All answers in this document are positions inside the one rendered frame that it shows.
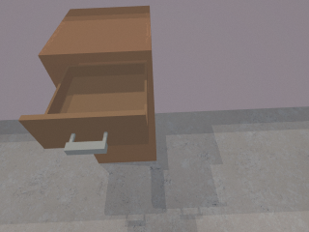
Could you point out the cabinet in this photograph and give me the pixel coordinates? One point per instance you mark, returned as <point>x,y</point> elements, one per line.
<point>98,36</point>

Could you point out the handle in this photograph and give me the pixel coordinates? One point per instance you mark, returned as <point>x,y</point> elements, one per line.
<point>86,147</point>

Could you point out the drawer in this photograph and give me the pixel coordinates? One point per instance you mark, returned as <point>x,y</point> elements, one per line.
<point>91,100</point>

